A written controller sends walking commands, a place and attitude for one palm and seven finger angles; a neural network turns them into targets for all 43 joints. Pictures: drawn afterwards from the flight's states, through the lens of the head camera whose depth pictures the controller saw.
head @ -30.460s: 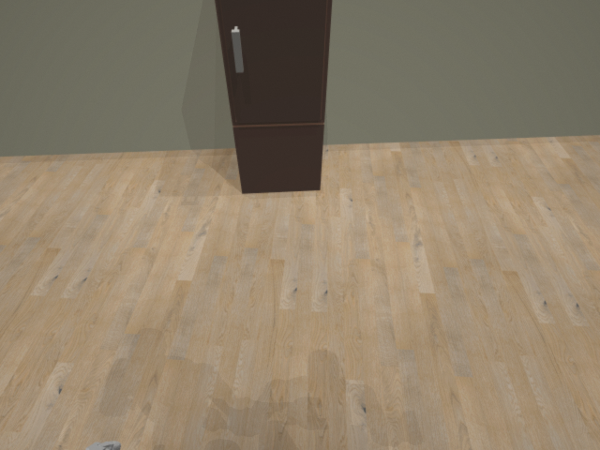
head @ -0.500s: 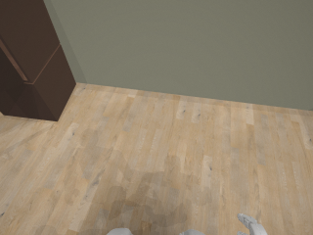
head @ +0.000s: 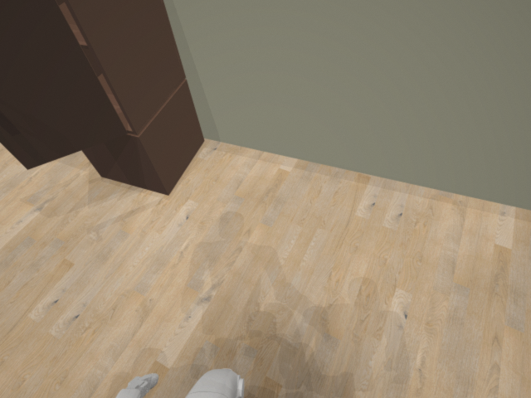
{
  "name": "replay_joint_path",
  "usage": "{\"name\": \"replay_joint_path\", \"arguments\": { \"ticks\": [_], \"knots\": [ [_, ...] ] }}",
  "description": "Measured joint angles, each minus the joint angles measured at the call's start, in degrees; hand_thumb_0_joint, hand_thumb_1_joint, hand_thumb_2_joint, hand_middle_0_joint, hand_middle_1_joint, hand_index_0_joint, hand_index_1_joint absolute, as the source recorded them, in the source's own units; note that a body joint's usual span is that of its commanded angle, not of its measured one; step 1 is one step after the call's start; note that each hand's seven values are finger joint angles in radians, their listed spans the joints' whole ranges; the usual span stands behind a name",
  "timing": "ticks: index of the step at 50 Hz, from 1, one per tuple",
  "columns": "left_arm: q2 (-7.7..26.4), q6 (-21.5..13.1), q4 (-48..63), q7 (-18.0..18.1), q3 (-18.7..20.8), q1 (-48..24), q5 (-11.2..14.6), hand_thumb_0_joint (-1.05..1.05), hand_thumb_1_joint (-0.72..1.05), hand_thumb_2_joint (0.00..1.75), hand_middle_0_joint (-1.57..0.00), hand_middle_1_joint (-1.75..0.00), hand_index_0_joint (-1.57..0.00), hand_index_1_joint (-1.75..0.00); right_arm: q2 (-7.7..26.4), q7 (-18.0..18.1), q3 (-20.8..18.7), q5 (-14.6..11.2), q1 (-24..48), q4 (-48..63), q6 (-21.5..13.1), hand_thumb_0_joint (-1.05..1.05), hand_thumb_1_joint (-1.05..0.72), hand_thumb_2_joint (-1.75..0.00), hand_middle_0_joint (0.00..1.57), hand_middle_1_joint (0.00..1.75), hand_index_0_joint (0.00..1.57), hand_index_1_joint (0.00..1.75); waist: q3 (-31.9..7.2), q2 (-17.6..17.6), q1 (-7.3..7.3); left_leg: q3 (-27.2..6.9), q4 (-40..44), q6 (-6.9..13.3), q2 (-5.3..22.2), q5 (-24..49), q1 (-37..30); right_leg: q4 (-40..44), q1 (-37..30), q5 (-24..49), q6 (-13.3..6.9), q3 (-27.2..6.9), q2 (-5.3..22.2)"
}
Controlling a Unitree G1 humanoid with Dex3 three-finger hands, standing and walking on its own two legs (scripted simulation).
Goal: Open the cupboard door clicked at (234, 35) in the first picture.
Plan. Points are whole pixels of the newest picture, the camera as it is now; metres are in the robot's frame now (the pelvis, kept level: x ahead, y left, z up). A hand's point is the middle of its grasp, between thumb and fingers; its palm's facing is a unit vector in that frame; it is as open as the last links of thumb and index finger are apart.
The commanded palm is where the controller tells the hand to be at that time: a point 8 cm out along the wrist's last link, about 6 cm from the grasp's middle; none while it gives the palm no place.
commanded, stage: turn to face it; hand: left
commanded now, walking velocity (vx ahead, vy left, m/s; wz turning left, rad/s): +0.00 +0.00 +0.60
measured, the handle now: out of the picture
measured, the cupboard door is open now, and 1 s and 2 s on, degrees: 47 47 47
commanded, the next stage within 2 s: take the last steps up to it in 0.72 s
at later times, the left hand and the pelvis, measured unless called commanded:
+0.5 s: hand out of the picture +0.02 +0.24 -0.17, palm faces +0.32 -0.91 -0.27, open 7.4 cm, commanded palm none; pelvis +0.01 +0.01 +0.00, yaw +16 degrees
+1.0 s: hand out of the picture -0.03 +0.16 -0.16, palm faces +0.51 -0.83 -0.23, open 7.3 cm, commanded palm none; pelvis +0.04 -0.03 +0.00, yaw +27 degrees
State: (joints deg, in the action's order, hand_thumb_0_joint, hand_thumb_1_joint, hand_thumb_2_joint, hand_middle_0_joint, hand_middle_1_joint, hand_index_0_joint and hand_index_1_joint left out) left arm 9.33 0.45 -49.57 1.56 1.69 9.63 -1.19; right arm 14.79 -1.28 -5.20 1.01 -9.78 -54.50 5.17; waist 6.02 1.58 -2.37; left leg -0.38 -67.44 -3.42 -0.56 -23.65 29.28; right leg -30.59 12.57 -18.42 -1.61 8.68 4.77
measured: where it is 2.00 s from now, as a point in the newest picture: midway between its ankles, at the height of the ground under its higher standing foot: (218, 371)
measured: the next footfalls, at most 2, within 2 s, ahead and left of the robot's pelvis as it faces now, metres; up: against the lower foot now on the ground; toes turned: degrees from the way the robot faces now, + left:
left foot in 0.26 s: +0.02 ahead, +0.13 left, +0.00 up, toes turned +17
right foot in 0.64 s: +0.09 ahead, -0.11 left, +0.00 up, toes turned +14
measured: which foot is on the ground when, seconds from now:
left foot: up 0.00-0.24, down 0.26-0.66, up 0.68-1.00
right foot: down 0.00-0.26, up 0.28-0.62, down 0.64-1.00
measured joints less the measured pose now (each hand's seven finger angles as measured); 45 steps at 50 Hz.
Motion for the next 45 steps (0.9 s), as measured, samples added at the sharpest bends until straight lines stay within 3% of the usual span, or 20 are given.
{"name": "replay_joint_path", "arguments": {
  "ticks": [5, 10, 13, 15, 17, 21, 27, 30, 32, 33, 35, 38, 40, 45],
  "knots": [
    [0.19, -0.46, -0.74, 0.03, 0.43, 1.37, -0.09, 0.0, 0.91, 0.9, -0.21, -0.3, -0.21, -0.3, -0.65, -0.26, 0.58, -0.14, 0.88, -0.5, 0.13, 0.0, -0.9, -0.9, 0.2, 0.3, 0.2, 0.3, 0.27, -2.22, 0.9, 2.48, 10.64, -0.55, 1.76, -1.31, -3.76, 1.57, -1.96, -0.18, 0.11, 4.12, 2.09],
    [2.26, -0.37, -1.66, -0.21, 1.27, 2.98, -0.43, 0.0, 0.91, 0.9, -0.21, -0.3, -0.21, -0.3, -1.19, -0.3, 1.21, -0.35, 3.58, 0.14, -0.39, 0.0, -0.91, -0.9, 0.2, 0.3, 0.2, 0.3, 0.9, -3.88, 2.69, 5.09, 22.93, 0.67, 1.74, -1.67, -8.54, -1.56, -1.91, -2.58, 0.95, 7.94, 3.99],
    [3.85, 0.05, -2.46, -0.5, 1.99, 4.94, -0.1, 0.0, 0.91, 0.9, -0.21, -0.3, -0.21, -0.3, -1.0, -0.44, 1.62, -0.2, 4.77, 1.82, -1.47, 0.0, -0.9, -0.9, 0.2, 0.3, 0.2, 0.3, 0.2, -4.37, 3.21, 6.57, 33.39, 2.47, 1.3, 6.55, -13.15, -7.27, -0.05, -5.56, 2.16, 9.54, 5.33],
    [5.27, 1.43, -3.34, -0.59, 2.39, 4.96, 0.17, 0.0, 0.91, 0.9, -0.2, -0.3, -0.21, -0.3, -1.28, -0.2, 1.6, 0.06, 5.43, 2.78, -2.68, 0.0, -0.9, -0.9, 0.2, 0.3, 0.2, 0.3, 0.11, -5.27, 3.13, 5.97, 31.51, 4.53, 0.54, 6.47, -11.88, -17.56, 4.35, -11.59, 3.99, 5.12, 5.24],
    [6.04, 2.86, -4.2, -0.23, 2.74, 4.19, 0.18, 0.0, 0.91, 0.9, -0.2, -0.3, -0.2, -0.3, -1.52, 0.42, 2.04, 0.16, 5.17, 3.37, -3.33, 0.0, -0.9, -0.9, 0.2, 0.3, 0.2, 0.3, -0.09, -5.37, 3.47, 5.07, 30.53, 5.26, 0.31, 4.32, -11.53, -26.54, 8.63, -14.34, 4.91, -0.09, 3.37],
    [6.14, 3.18, -4.17, -0.62, 2.93, 2.31, 0.17, 0.0, 0.91, 0.9, -0.2, -0.29, -0.2, -0.3, -1.8, 1.55, 2.7, 0.38, 3.98, 3.14, -3.48, 0.0, -0.9, -0.9, 0.2, 0.3, 0.2, 0.3, -0.59, -4.36, 3.82, 2.96, 34.75, 4.81, 0.06, 6.32, -13.17, -32.7, 13.7, -9.34, 5.86, -5.21, 1.7],
    [4.78, 2.54, -2.64, -0.96, 2.21, 0.3, 0.33, 0.0, 0.91, 0.9, -0.2, -0.29, -0.2, -0.3, -2.67, 1.55, 3.27, 0.47, 2.14, 1.94, -3.22, 0.0, -0.9, -0.9, 0.2, 0.3, 0.2, 0.3, -0.77, -2.53, 3.29, 0.31, 38.4, 3.99, 0.4, 8.62, -14.57, -23.21, 12.67, -6.86, 6.1, -6.6, 0.46],
    [3.75, 2.01, -2.17, -1.1, 1.75, -0.31, 0.48, 0.0, 0.91, 0.9, -0.2, -0.29, -0.2, -0.3, -2.98, 1.47, 3.12, 0.54, 1.22, 1.31, -2.7, 0.0, -0.9, -0.9, 0.2, 0.3, 0.2, 0.3, -0.91, -1.5, 2.62, -0.96, 37.31, 2.95, 0.62, 8.18, -13.89, -14.78, 9.08, -5.59, 5.74, -5.94, -0.95],
    [3.2, 1.1, -1.74, -1.17, 1.41, 0.01, 0.5, 0.0, 0.91, 0.9, -0.2, -0.29, -0.2, -0.3, -3.09, 1.44, 2.87, 0.29, 0.41, 0.87, -2.35, 0.0, -0.9, -0.9, 0.2, 0.3, 0.2, 0.3, -1.32, -1.25, 2.45, -1.58, 35.03, 2.02, 0.39, 7.03, -12.8, -5.72, 4.88, -0.01, 5.32, -5.09, -1.63],
    [2.67, 0.41, -1.82, -1.04, 1.29, 0.19, 0.26, 0.0, 0.91, 0.9, -0.2, -0.29, -0.2, -0.3, -2.87, 1.36, 2.63, 0.01, 0.19, 0.57, -2.21, 0.0, -0.9, -0.9, 0.2, 0.3, 0.2, 0.3, -1.41, -0.69, 2.5, -1.75, 32.77, 2.07, 0.55, 6.01, -11.78, -3.94, 3.93, -0.05, 3.05, -4.48, -1.97],
    [1.2, -0.26, -2.31, -0.84, 0.57, 0.33, -0.08, 0.0, 0.91, 0.9, -0.2, -0.29, -0.2, -0.3, -2.14, 1.37, 1.94, -0.23, 0.12, -0.26, -1.45, 0.0, -0.9, -0.9, 0.2, 0.3, 0.2, 0.3, -0.92, 0.77, 1.96, -2.7, 22.67, 2.3, 0.01, -2.2, -8.57, -5.25, 3.65, -1.29, 0.49, -2.97, -2.08],
    [-0.34, -0.49, -2.96, -0.5, -0.04, 1.51, -0.06, 0.0, 0.9, 0.9, -0.2, -0.3, -0.2, -0.3, -1.67, 1.17, 1.35, -0.22, 0.22, -1.81, -0.62, 0.0, -0.9, -0.9, 0.2, 0.3, 0.2, 0.3, -0.7, 0.61, 1.91, -1.79, 6.77, 1.93, -0.78, -3.16, -4.14, -2.86, 1.62, -0.59, -0.24, -1.87, -1.41],
    [-0.89, -0.42, -3.61, -0.17, -0.02, 2.32, -0.07, 0.0, 0.91, 0.9, -0.2, -0.3, -0.2, -0.3, -1.71, 1.01, 1.2, -0.22, 0.11, -2.44, -0.57, 0.0, -0.9, -0.9, 0.2, 0.3, 0.2, 0.3, -0.9, 0.02, 1.67, -0.87, 2.81, 1.4, -0.37, -1.33, -2.99, -0.45, 0.3, 0.55, -0.25, -1.08, -1.03],
    [0.02, -1.08, -5.09, 0.01, 0.65, 3.7, -0.27, 0.0, 0.93, 0.9, -0.21, -0.3, -0.21, -0.3, -2.52, 0.93, 1.46, -0.19, -0.26, -3.82, -0.88, 0.0, -0.9, -0.9, 0.2, 0.3, 0.2, 0.3, -1.28, -1.89, 2.32, 0.92, 10.79, 0.62, 0.85, -1.25, -5.89, 3.22, -1.86, 1.86, -0.36, 1.11, -0.21]
  ]
}}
